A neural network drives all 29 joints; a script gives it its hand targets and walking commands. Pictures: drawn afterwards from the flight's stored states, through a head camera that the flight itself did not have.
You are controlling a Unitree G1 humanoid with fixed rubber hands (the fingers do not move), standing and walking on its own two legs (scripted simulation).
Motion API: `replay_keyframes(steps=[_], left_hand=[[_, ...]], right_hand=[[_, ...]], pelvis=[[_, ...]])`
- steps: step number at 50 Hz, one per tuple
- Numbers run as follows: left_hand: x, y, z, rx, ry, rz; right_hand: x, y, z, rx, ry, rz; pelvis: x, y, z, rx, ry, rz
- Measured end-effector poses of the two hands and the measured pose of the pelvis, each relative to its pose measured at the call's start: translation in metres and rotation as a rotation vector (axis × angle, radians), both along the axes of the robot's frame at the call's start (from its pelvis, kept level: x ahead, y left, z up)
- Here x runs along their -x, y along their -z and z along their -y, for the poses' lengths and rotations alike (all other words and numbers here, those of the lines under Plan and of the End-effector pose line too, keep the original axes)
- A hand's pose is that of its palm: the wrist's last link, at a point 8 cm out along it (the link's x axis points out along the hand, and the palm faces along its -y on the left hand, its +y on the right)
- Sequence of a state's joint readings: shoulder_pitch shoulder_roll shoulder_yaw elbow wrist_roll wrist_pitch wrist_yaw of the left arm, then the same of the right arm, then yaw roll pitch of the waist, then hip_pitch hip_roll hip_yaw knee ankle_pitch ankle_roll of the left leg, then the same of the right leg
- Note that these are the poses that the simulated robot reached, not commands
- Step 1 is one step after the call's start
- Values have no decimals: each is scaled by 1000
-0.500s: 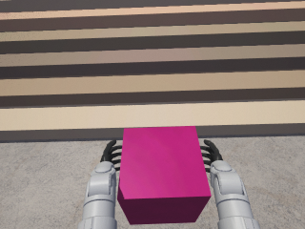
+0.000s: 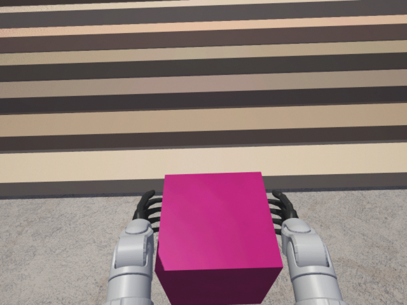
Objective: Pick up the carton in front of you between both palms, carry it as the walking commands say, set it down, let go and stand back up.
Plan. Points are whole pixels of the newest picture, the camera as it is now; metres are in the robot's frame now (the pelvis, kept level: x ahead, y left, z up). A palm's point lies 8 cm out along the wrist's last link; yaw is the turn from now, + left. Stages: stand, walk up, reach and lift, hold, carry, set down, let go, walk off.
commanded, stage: hold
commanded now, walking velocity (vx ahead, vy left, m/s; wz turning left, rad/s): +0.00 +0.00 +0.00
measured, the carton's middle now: (214, 241) +0.30 +0.00 -0.04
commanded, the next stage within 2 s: carry in 0.60 s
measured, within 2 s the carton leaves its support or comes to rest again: neither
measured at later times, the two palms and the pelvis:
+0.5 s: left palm (141, 227) +0.28 +0.15 +0.05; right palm (292, 226) +0.28 -0.15 +0.05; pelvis -0.01 +0.00 +0.00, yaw +0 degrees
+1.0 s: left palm (132, 184) +0.36 +0.17 +0.09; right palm (273, 179) +0.36 -0.12 +0.09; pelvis +0.09 +0.01 -0.02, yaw +2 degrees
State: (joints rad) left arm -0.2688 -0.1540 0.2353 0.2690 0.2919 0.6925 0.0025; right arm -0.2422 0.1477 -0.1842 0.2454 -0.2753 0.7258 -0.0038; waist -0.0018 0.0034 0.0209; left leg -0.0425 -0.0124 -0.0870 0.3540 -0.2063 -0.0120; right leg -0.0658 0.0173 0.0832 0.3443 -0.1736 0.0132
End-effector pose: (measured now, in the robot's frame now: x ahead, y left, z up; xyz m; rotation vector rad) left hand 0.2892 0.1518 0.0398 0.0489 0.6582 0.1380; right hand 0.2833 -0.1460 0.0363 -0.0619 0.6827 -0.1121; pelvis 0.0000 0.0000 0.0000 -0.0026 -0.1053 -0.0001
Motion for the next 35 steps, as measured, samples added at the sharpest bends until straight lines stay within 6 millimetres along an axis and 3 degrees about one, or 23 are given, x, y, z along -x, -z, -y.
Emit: replay_keyframes(steps=[7,22,35], left_hand=[[6,-11,-1,3,-1,16],[10,-8,1,13,-11,-3],[3,-12,0,31,-24,20]], right_hand=[[5,-12,-1,0,1,16],[8,-10,1,-12,9,-3],[-1,-15,1,-13,8,19]], pelvis=[[3,-1,0,0,-1,24],[13,1,2,0,-3,38],[3,4,3,1,-19,-48]])
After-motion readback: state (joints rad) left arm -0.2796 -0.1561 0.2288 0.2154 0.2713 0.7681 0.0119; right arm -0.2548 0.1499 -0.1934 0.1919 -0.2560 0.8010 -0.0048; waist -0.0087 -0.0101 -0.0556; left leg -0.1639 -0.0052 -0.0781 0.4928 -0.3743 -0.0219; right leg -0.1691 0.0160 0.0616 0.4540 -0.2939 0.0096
